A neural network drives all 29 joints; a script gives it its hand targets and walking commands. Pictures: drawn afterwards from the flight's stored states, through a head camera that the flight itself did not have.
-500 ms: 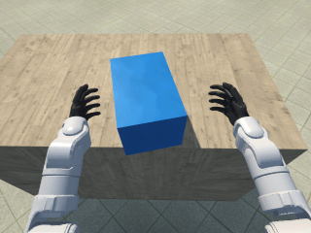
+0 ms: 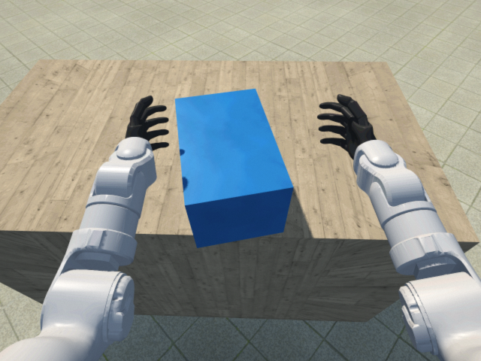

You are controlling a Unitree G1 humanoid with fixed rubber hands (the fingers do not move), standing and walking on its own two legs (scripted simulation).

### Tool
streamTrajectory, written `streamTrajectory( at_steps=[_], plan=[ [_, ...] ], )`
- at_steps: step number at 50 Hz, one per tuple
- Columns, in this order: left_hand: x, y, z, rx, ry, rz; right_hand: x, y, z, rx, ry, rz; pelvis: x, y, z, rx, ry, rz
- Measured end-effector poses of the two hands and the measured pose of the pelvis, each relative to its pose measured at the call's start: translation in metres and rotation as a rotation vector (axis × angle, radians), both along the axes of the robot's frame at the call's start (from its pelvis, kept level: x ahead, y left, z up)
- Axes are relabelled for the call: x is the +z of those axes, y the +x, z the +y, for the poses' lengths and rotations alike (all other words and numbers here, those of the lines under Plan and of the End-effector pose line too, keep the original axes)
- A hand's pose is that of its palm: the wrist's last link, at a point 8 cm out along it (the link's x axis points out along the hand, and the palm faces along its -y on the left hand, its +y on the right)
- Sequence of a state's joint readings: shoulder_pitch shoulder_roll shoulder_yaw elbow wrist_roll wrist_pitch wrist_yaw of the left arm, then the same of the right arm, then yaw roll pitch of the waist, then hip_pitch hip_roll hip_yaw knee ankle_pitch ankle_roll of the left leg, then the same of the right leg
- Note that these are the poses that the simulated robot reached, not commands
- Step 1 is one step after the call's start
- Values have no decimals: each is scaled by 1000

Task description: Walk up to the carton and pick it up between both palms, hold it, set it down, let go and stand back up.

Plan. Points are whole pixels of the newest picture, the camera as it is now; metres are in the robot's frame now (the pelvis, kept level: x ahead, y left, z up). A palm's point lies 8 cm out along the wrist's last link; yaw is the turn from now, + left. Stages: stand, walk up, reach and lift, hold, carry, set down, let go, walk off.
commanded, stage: reach and lift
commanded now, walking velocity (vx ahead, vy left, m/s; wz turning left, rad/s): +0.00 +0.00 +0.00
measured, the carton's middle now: (227, 163) +0.50 +0.05 +0.00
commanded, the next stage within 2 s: none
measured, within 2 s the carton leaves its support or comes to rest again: neither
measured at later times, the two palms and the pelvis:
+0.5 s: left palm (143, 178) +0.43 +0.20 +0.03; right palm (338, 159) +0.46 -0.16 +0.07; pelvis +0.01 +0.01 -0.01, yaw +0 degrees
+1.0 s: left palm (166, 186) +0.44 +0.17 +0.00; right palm (327, 169) +0.47 -0.15 +0.02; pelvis +0.02 +0.01 -0.02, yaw -1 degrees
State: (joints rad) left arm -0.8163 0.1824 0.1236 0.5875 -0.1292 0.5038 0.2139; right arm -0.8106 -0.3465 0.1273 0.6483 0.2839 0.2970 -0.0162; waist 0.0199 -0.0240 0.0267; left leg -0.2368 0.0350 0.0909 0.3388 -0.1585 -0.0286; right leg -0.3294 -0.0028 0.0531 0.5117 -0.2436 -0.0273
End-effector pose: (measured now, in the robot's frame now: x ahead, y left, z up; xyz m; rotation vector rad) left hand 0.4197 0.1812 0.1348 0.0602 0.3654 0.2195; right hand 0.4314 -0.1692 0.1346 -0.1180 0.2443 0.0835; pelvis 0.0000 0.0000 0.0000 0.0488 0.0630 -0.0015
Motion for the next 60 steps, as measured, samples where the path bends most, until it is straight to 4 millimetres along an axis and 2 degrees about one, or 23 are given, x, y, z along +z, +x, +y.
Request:
streamTrajectory(
  at_steps=[5,10,17,27,34,40,49,53,60],
  plan=[
    [-1,8,3,10,-1,1,2,11,4,0,-12,11,0,2,1,1,-1,19],
    [-16,12,9,27,-3,7,-10,16,5,-4,-29,31,-1,4,2,2,-3,41],
    [-52,12,20,47,-9,-1,-41,19,1,-17,-63,65,-3,7,5,1,-13,102],
    [-112,6,20,44,-50,2,-78,26,14,25,-67,65,-9,12,14,-3,-34,243],
    [-137,11,17,34,-73,13,-97,35,22,39,-65,52,-14,15,20,-2,-43,334],
    [-145,17,12,29,-69,29,-106,40,21,40,-50,44,-15,19,21,-2,-44,372],
    [-140,20,-8,10,-57,17,-116,41,16,36,-1,47,-15,20,15,-3,-40,381],
    [-137,20,-15,13,-77,-17,-119,40,25,32,24,45,-15,19,13,-2,-38,383],
    [-136,18,-18,15,-94,-49,-120,36,54,-21,154,36,-16,17,16,-1,-43,383]
  ],
)
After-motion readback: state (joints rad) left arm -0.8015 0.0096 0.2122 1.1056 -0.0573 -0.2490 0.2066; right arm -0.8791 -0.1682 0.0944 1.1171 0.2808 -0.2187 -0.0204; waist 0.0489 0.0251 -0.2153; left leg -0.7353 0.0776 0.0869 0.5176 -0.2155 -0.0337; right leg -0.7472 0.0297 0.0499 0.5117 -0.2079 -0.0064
